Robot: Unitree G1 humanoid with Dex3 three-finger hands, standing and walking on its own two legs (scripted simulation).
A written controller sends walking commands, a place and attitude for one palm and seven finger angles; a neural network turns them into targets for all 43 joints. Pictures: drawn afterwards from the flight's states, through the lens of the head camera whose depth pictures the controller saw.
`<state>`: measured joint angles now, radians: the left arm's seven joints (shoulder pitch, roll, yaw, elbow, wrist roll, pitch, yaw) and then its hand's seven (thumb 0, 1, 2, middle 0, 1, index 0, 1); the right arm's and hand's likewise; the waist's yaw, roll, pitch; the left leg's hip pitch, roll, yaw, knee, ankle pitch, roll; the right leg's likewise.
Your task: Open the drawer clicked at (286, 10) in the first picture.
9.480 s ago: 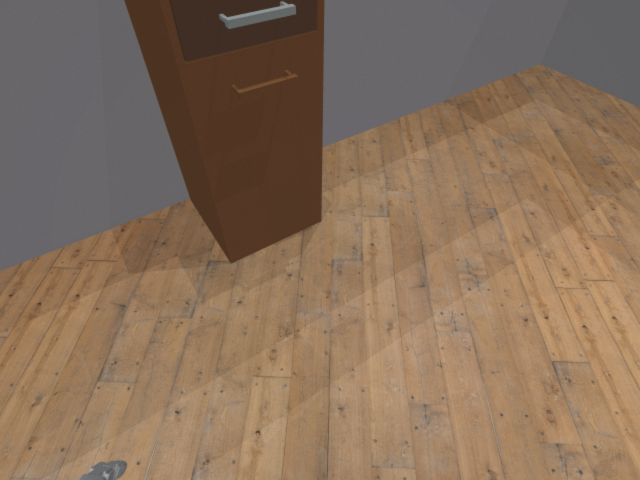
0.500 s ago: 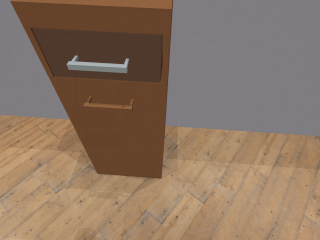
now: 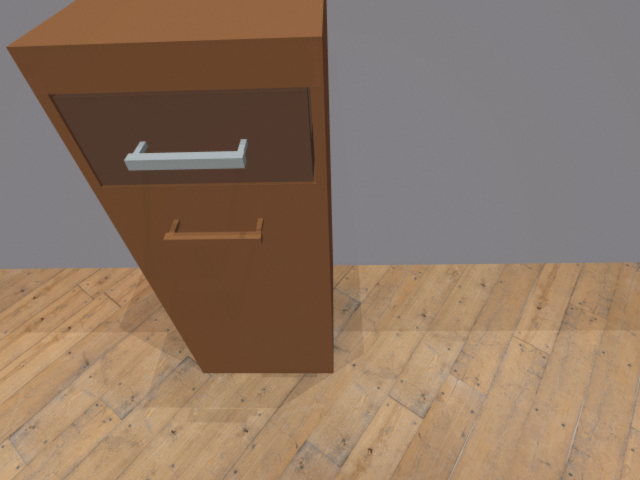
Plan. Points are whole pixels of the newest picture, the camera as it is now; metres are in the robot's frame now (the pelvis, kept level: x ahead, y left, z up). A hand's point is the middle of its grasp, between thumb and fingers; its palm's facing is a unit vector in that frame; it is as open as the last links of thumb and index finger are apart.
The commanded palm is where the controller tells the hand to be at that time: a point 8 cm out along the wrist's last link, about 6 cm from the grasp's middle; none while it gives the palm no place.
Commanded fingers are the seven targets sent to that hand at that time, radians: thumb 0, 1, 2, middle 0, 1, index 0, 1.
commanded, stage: look again from close up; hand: left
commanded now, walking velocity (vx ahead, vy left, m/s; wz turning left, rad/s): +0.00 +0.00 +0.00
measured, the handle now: (189, 153) +0.56 +0.24 +0.13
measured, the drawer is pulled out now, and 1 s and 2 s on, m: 0.00 0.00 0.00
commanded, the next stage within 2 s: raise the hand with hooked fingers in 0.26 s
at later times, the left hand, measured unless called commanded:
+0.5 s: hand out of the picture +0.12 +0.18 -0.09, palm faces -0.11 -0.81 -0.57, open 7.5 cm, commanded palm +0.11 +0.22 -0.03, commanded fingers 0.00 0.71 0.82 -0.21 -0.42 -0.21 -0.42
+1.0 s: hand (134, 416) +0.19 +0.23 +0.02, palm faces +0.12 -0.07 -0.99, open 9.9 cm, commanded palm +0.16 +0.23 +0.09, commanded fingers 0.00 0.13 0.57 -0.25 -0.80 -0.25 -0.80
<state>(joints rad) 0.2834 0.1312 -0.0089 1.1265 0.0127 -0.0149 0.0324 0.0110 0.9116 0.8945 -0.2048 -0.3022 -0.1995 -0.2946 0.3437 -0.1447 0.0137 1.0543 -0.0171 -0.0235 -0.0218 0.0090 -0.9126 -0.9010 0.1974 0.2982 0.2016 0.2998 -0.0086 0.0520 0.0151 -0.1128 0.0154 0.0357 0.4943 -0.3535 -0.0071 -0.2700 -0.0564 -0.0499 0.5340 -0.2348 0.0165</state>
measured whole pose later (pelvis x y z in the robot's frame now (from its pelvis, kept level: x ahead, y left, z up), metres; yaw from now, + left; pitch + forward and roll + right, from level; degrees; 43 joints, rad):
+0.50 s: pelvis -0.01 -0.01 +0.00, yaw -1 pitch +0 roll +2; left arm 0.43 0.21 -0.08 0.29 0.31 0.05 0.18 0.02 0.88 0.88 -0.21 -0.32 -0.20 -0.31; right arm 0.34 -0.21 -0.01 0.90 0.01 -0.21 -0.08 0.01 -0.90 -0.90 0.20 0.30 0.20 0.30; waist 0.03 0.04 0.01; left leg -0.16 0.03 0.07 0.50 -0.34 -0.02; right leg -0.34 -0.04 -0.03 0.58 -0.24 -0.01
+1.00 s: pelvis -0.03 -0.01 -0.02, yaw +0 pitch +1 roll +1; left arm 0.26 0.38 -0.06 -0.04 1.05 0.00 0.34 0.01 0.33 0.66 -0.27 -0.66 -0.26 -0.65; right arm 0.06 -0.19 0.01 0.56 -0.08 0.03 0.00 0.01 -0.90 -0.90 0.20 0.30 0.20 0.30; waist 0.11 0.03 -0.01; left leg -0.31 0.03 0.03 0.68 -0.39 -0.02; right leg -0.46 -0.05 -0.05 0.69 -0.25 -0.01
